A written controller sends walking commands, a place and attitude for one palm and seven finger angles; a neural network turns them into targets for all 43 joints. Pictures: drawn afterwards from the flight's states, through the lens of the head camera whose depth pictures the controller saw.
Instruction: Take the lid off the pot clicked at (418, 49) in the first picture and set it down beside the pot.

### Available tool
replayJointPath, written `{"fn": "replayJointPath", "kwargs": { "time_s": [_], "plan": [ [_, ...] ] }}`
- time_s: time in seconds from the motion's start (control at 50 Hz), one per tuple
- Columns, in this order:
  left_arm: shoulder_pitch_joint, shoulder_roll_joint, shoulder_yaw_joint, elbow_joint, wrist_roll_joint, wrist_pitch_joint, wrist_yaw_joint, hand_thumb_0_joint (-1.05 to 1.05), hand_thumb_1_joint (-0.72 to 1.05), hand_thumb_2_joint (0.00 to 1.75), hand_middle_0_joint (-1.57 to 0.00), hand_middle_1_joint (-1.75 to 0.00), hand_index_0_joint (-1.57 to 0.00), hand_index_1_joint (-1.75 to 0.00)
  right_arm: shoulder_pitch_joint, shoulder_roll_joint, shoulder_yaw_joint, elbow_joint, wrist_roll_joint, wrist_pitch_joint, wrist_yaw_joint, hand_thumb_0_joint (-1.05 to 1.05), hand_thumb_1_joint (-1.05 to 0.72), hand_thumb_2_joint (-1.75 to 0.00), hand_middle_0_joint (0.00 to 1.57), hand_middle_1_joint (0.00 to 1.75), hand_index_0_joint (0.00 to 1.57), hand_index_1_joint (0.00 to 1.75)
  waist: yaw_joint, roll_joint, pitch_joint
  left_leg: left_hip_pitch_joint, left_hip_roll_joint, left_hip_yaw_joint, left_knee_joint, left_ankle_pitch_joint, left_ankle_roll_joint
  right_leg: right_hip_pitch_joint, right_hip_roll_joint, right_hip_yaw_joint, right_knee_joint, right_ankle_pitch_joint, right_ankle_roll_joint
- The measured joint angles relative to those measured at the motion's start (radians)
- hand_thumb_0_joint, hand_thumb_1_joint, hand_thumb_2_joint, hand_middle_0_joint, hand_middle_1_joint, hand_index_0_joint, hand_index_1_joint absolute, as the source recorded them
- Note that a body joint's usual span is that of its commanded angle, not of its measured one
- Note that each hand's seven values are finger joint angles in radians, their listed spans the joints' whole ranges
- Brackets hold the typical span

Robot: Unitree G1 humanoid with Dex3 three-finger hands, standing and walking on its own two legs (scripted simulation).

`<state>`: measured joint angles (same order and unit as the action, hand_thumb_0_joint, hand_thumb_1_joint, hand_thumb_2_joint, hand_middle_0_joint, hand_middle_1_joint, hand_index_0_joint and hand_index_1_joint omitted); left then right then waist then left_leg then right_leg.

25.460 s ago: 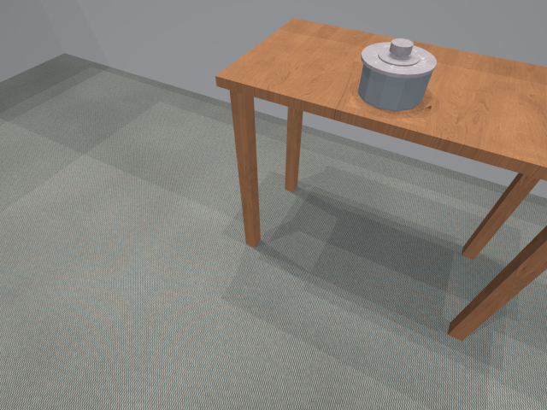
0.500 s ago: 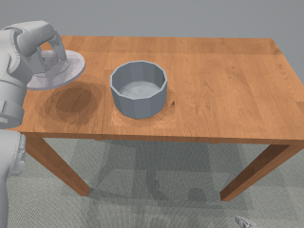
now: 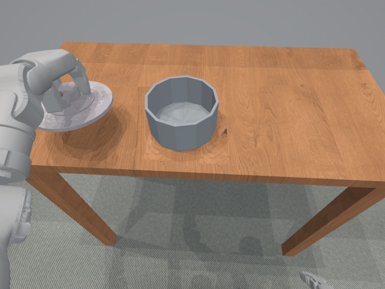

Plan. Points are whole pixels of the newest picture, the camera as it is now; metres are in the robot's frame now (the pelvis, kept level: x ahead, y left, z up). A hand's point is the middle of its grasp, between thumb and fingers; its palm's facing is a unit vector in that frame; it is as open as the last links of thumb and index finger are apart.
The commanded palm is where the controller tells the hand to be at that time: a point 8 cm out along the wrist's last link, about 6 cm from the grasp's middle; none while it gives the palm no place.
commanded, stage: lower the lid onto the table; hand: left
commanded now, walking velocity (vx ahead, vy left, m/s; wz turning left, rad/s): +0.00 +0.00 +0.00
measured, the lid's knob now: (67, 92) +0.47 +0.27 +0.15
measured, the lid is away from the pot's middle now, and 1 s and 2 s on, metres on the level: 0.24 0.24 0.23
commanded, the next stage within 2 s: open the fingers wide in 1.18 s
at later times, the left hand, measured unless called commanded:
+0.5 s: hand (70, 102) +0.46 +0.26 +0.14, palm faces -0.39 -0.08 -0.92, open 7.6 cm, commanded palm +0.45 +0.27 +0.21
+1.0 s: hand (69, 111) +0.45 +0.27 +0.11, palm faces -0.42 -0.09 -0.91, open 7.6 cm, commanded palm +0.45 +0.26 +0.17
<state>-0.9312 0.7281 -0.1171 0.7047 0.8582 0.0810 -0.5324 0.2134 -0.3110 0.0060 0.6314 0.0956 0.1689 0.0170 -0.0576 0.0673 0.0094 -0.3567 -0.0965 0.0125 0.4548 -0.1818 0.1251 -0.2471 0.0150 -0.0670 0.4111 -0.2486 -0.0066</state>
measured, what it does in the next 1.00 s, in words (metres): stands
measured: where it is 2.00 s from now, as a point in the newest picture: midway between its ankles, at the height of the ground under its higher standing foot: outside the picture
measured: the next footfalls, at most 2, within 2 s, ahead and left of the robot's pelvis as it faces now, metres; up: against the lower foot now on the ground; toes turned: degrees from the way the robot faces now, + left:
none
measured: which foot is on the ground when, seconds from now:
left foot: down 0.00-1.00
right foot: down 0.00-1.00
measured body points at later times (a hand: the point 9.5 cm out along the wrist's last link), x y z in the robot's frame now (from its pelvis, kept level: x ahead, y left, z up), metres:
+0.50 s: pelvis +0.00 +0.01 +0.00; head +0.05 +0.00 +0.44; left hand +0.47 +0.26 +0.19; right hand +0.06 -0.27 -0.12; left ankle +0.03 +0.03 -0.74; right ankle -0.03 -0.12 -0.74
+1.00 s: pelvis +0.00 +0.01 -0.01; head +0.06 +0.01 +0.44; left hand +0.47 +0.27 +0.17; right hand +0.08 -0.26 -0.13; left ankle +0.03 +0.03 -0.74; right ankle -0.03 -0.12 -0.74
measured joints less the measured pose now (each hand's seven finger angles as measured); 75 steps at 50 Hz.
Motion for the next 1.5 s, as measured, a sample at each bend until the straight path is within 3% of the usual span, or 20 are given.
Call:
{"fn": "replayJointPath", "kwargs": {
  "time_s": [0.16,0.24,0.38,0.6,0.76,1.28,1.4,1.5],
  "plan": [
    [-0.054,-0.019,-0.064,0.090,0.007,0.004,0.016,0.02,0.05,1.20,-0.78,-0.58,-0.83,-0.64,-0.007,0.010,0.002,0.011,0.003,0.005,-0.004,0.00,-0.91,-0.89,0.20,0.30,0.20,0.30,0.003,-0.013,-0.004,-0.020,-0.003,-0.008,0.013,0.003,0.000,-0.019,-0.002,-0.009,0.015,-0.002,-0.003],
    [-0.061,-0.031,-0.065,0.105,0.013,-0.017,0.021,0.02,0.05,1.20,-0.78,-0.58,-0.83,-0.64,0.001,0.010,0.002,0.021,-0.001,0.001,-0.010,0.00,-0.91,-0.89,0.20,0.30,0.20,0.30,-0.002,-0.012,-0.003,-0.024,-0.003,-0.007,0.015,0.002,0.002,-0.022,-0.003,-0.009,0.016,-0.001,-0.004],
    [-0.088,-0.026,-0.035,0.196,0.023,-0.049,0.038,0.02,0.05,1.20,-0.78,-0.58,-0.83,-0.64,0.027,0.014,0.002,0.033,-0.005,0.000,-0.011,0.00,-0.91,-0.89,0.20,0.30,0.20,0.30,-0.022,-0.019,-0.011,-0.035,0.000,0.007,0.022,-0.005,0.005,-0.037,-0.001,0.006,0.025,-0.005,0.002],
    [-0.001,-0.005,0.027,0.184,0.021,-0.096,0.057,0.02,0.06,1.20,-0.78,-0.58,-0.83,-0.64,0.072,0.001,-0.009,0.028,-0.008,0.010,-0.007,0.00,-0.91,-0.89,0.20,0.30,0.20,0.30,-0.037,-0.013,-0.016,-0.042,0.003,0.020,0.033,-0.020,0.011,-0.045,0.001,0.021,0.028,-0.011,0.007],
    [0.006,-0.010,0.001,0.158,0.024,-0.111,0.061,0.02,0.06,1.20,-0.78,-0.58,-0.83,-0.64,0.069,0.005,-0.017,0.026,-0.010,0.011,-0.010,0.00,-0.91,-0.89,0.20,0.30,0.20,0.30,-0.027,-0.017,-0.011,-0.057,-0.001,0.009,0.038,-0.019,0.012,-0.054,-0.001,0.010,0.029,-0.011,0.000],
    [-0.092,-0.075,-0.068,0.337,0.034,-0.119,0.137,-0.02,0.02,1.15,-0.80,-0.63,-0.85,-0.67,0.070,0.016,-0.007,0.047,-0.008,0.041,-0.011,0.00,-0.91,-0.89,0.20,0.30,0.20,0.30,-0.010,-0.010,-0.055,-0.117,-0.010,0.010,0.092,-0.040,0.012,-0.125,-0.009,0.014,0.111,-0.050,0.001],
    [-0.031,-0.032,-0.031,0.282,0.063,-0.202,0.166,-0.02,0.02,1.15,-0.79,-0.63,-0.85,-0.67,0.080,0.021,-0.007,0.035,-0.016,0.064,-0.027,0.00,-0.91,-0.89,0.20,0.30,0.20,0.30,-0.013,-0.021,-0.064,-0.139,0.005,0.025,0.116,-0.054,0.005,-0.152,0.004,0.030,0.134,-0.057,0.002],
    [-0.015,-0.007,0.011,0.267,0.058,-0.236,0.188,-0.03,0.03,1.13,-0.78,-0.65,-0.84,-0.68,0.079,0.015,-0.005,0.032,-0.013,0.084,-0.034,0.00,-0.91,-0.89,0.20,0.30,0.20,0.30,-0.014,-0.028,-0.054,-0.154,0.013,0.025,0.125,-0.057,-0.002,-0.168,0.012,0.030,0.143,-0.057,-0.006]
  ]
}}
